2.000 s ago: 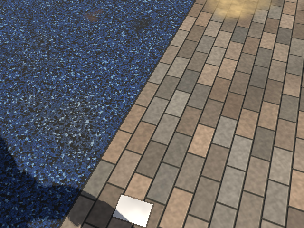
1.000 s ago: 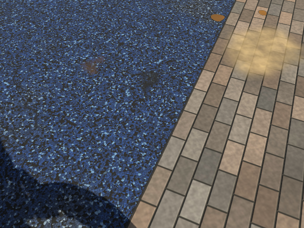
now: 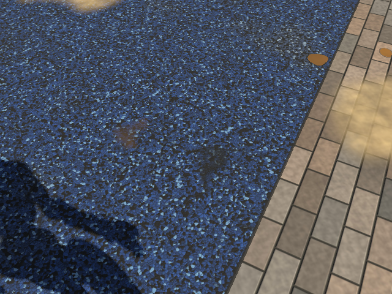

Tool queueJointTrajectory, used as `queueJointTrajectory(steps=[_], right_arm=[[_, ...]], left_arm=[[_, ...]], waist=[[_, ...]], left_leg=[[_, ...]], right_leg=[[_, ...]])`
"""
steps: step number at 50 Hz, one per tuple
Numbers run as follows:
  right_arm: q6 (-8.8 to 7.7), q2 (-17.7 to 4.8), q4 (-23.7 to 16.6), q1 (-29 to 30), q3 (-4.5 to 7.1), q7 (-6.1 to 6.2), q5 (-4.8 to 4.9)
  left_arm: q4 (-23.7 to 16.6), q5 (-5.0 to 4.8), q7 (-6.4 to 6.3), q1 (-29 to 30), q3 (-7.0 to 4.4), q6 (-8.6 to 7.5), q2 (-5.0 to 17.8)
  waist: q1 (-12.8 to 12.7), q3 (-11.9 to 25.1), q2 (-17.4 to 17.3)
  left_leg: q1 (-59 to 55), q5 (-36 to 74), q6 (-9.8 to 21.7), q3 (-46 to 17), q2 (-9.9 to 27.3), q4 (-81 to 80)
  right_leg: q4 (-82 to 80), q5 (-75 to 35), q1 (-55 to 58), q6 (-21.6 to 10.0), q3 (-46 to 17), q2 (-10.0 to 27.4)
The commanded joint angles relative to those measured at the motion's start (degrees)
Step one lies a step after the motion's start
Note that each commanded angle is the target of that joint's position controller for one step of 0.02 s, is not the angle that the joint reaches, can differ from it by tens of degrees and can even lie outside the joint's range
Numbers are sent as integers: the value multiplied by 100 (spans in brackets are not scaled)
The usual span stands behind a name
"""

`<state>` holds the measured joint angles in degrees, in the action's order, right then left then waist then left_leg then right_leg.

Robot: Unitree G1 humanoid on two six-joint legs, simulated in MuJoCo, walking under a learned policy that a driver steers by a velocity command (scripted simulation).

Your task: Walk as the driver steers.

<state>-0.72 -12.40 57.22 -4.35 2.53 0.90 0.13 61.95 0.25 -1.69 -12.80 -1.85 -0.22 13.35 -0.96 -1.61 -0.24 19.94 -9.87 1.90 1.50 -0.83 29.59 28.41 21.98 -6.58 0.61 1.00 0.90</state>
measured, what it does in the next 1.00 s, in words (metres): shifts its weight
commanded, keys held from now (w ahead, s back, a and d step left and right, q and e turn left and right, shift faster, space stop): no key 0.72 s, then w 0.28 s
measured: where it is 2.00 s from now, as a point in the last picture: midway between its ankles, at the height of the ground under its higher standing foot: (233, 267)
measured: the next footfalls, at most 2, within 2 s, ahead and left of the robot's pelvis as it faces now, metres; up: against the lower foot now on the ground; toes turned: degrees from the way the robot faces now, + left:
right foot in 1.50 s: +0.45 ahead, -0.14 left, +0.00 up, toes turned -15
left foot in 2.00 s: +0.79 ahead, -0.05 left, +0.00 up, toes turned -32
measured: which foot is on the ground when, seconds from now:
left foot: down 0.00-1.00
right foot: down 0.00-1.00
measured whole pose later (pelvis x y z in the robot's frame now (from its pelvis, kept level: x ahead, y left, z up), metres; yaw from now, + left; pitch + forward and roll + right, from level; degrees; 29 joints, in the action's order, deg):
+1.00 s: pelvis +0.05 +0.02 -0.01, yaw +0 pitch +0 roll +1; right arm -4.6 -13.2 62.2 -8.9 4.4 -0.7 1.9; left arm 62.8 -1.3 -1.8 -26.2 -3.1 -3.1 12.6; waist -0.6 -0.3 3.0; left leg 18.3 -16.3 3.8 5.5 -0.9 35.6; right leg 33.9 28.0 -3.7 0.8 0.2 3.8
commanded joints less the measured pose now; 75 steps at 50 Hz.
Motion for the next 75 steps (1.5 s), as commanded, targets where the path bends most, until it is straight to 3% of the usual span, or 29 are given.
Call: queueJointTrajectory(steps=[1,17,36,37,38,40,41,42,43,44,46,48,49,50,51,52,53,54,56,59,62,66,69,72,73,74,75], right_arm=[[12,-633,-186,112,135,10,4],[142,-629,154,190,139,84,-6],[138,-536,409,-68,98,128,3],[143,-483,471,-177,84,128,3],[148,-514,487,-211,99,132,25],[87,-578,428,-96,137,115,54],[-1,-523,318,130,131,79,71],[-109,-438,218,318,119,23,112],[-206,-428,150,406,119,-31,117],[-288,-441,121,390,130,-78,134],[-414,-386,98,248,127,-153,203],[-450,-462,452,-684,238,-176,213],[-438,-703,680,-1470,367,-173,194],[-446,-1265,799,-2290,520,-147,167],[-497,-1267,868,-2749,431,-208,101],[-576,-902,760,-2191,269,-197,53],[-611,-667,570,-1681,183,-199,55],[-621,-581,469,-1358,126,-213,32],[-599,-381,436,-1236,31,-203,-31],[-580,-546,537,-1623,32,-88,-99],[-563,-716,457,-1601,51,11,-152],[-556,-808,370,-1772,70,85,-79],[-471,-857,388,-2034,100,87,-19],[-355,-1102,229,-1869,171,126,-1],[-303,-1194,153,-1766,198,151,-18],[-264,-1282,53,-1606,217,159,-13],[-286,-1282,-75,-1543,198,154,-19]], left_arm=[[-32,-3,-21,-373,-76,1,523],[97,23,-65,-667,-9,-52,368],[120,13,-87,-1137,14,-107,165],[172,8,-90,-1270,19,-101,127],[172,-16,-101,-1307,-8,-89,197],[34,-67,-132,-1293,-85,-99,424],[22,-97,-138,-1471,-136,-142,568],[6,-139,-139,-1477,-216,-203,787],[-18,-145,-139,-1375,-262,-266,868],[-45,-129,-128,-1351,-258,-325,769],[-95,-169,-65,-1293,-251,-380,651],[-221,-174,-1,-1010,-245,-366,680],[-299,-154,17,-848,-235,-393,696],[-534,-147,16,-701,-149,-454,371],[-697,-163,9,-676,-79,-566,90],[-759,-316,54,-500,-159,-635,312],[-760,-374,99,-415,-179,-660,393],[-725,-347,95,-391,-210,-661,368],[-661,-288,100,-469,-310,-552,410],[-730,-261,149,-258,-320,-394,223],[-1055,-226,179,372,-284,-382,150],[-1455,-173,311,1248,-172,-404,64],[-1726,-185,451,1670,-123,-409,45],[-1906,-192,576,1488,-235,-406,304],[-1844,-208,601,990,-339,-387,514],[-1674,-219,594,168,-496,-364,822],[-1473,-225,495,-721,-704,-314,1220]], waist=[[-6,487,88],[49,38,36],[80,-75,52],[69,28,79],[68,-93,155],[-17,-448,397],[-143,-636,607],[-175,-885,940],[-156,-1089,1041],[-118,-1136,975],[18,-1085,836],[466,-654,704],[817,-251,459],[1041,116,-956],[1027,677,-1675],[708,272,-971],[527,-59,-596],[371,-212,-293],[187,-299,-395],[199,-362,-312],[236,-506,-193],[437,-648,-180],[497,-744,-133],[141,-303,-501],[-173,45,-682],[-624,514,-735],[-1064,975,-470]], left_leg=[[-1255,1960,428,-467,454,-80],[-1181,821,234,-442,345,-290],[-1092,543,204,-468,322,-370],[-1122,-88,199,-400,255,-371],[-966,-925,187,-293,138,-279],[-236,-2185,170,-58,-88,135],[262,-2039,134,73,-151,526],[761,-1407,112,276,-134,1083],[1151,-1179,163,125,127,1462],[1477,-1316,223,45,273,1620],[1313,-1506,307,123,339,1048],[-772,-727,294,566,-152,130],[-1853,-468,396,200,-51,10],[-2874,-1143,1016,-2012,1157,-933],[-3423,-1333,1634,-4316,2219,-1937],[-3020,-1610,1540,-4114,2340,-1867],[-2548,-1466,1281,-3208,2141,-1854],[-2179,-1233,1063,-2509,1929,-1966],[-1705,-302,700,-1300,1461,-2094],[-1633,617,706,-600,1373,-2231],[-1623,1010,730,-196,1435,-2375],[-1620,1282,641,465,1418,-2531],[-2245,1887,587,776,1578,-2217],[-2710,4713,439,1068,1709,-1191],[-2729,5597,383,1128,1717,-422],[-2435,5818,286,1158,1632,671],[-1308,4683,73,1152,1388,2203]], right_leg=[[-414,-1408,-688,-130,-136,204],[-681,-588,-992,-159,-123,208],[-764,-436,-1061,-174,-83,166],[-839,90,-1022,-207,-72,149],[-903,747,-1109,-301,-138,163],[-1149,1960,-1153,-658,-612,452],[-1474,2345,-949,-893,-1148,833],[-1852,2425,-707,-1161,-1834,1409],[-1924,2097,-551,-1338,-2203,1812],[-1843,1552,-259,-1373,-2211,1911],[-1506,573,2,-1190,-1763,1728],[-834,-629,-845,-875,-984,1137],[137,-1791,-1326,-689,-566,815],[2288,-1685,-2553,-205,259,7],[3929,912,-3366,-131,-265,-433],[4725,766,-3853,-321,-775,-55],[4808,208,-3915,-504,-772,232],[4533,-355,-3836,-601,-731,456],[3970,-912,-3365,-618,-655,660],[3632,-1301,-3548,-456,-595,630],[2742,-1889,-3937,-316,-656,577],[1514,-2607,-3598,-325,-84,495],[1004,-2384,-3647,-498,166,394],[874,-1661,-2807,-804,627,-63],[932,-1399,-2151,-936,735,-285],[700,-1461,-1014,-1112,735,-500],[413,-1468,639,-1343,98,-338]])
